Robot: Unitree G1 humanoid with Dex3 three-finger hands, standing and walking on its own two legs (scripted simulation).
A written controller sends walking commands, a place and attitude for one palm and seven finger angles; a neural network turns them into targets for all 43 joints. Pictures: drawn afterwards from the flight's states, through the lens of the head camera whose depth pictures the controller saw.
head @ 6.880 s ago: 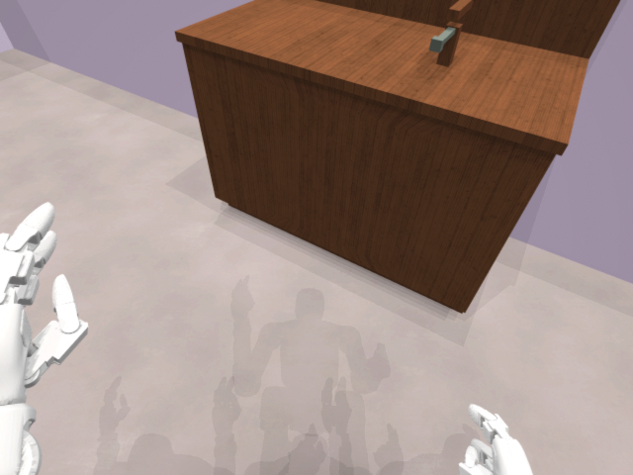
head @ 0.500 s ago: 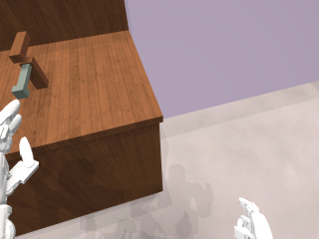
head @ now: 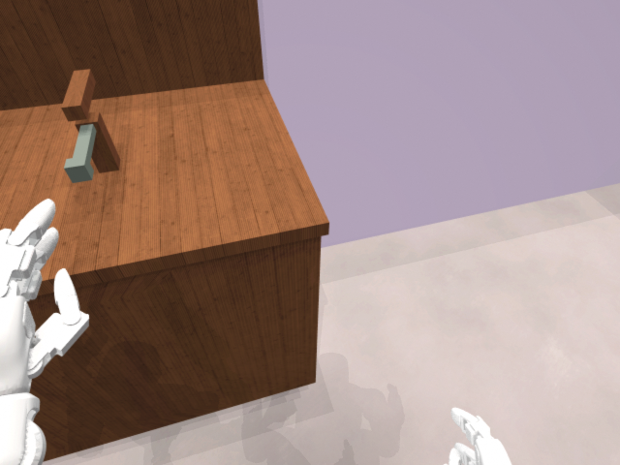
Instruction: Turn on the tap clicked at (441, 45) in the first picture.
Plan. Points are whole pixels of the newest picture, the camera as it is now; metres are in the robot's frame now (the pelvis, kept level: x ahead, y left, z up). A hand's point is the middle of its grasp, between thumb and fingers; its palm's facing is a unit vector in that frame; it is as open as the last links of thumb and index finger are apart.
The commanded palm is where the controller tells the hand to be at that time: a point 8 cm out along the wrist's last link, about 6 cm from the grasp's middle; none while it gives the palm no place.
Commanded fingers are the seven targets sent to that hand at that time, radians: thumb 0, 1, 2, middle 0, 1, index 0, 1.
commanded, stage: come to a stop and stand still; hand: left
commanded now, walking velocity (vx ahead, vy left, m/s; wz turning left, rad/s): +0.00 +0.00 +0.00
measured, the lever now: (79, 169) +0.48 +0.39 +0.13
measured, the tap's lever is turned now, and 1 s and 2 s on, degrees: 0 0 0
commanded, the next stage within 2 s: look again from close up in 0.14 s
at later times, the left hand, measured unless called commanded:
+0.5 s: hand (70, 301) +0.23 +0.26 +0.16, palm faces +0.35 -0.85 -0.39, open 7.4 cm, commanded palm +0.17 +0.30 +0.18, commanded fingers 0.00 0.90 0.90 -0.20 -0.30 -0.20 -0.30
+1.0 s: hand (70, 252) +0.29 +0.29 +0.17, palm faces +0.40 -0.86 -0.32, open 7.4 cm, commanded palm +0.23 +0.32 +0.18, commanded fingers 0.00 0.90 0.90 -0.20 -0.30 -0.20 -0.30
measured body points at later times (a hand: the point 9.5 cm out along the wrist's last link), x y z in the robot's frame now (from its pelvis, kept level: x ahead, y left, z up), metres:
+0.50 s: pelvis +0.01 +0.02 +0.00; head +0.02 +0.02 +0.45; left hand +0.20 +0.30 +0.18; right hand +0.17 -0.21 -0.07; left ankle +0.01 +0.11 -0.73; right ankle +0.07 -0.09 -0.73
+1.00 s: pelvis +0.07 +0.04 -0.01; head +0.07 +0.06 +0.44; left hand +0.26 +0.33 +0.18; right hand +0.26 -0.18 -0.06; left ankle +0.01 +0.11 -0.73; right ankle +0.07 -0.09 -0.73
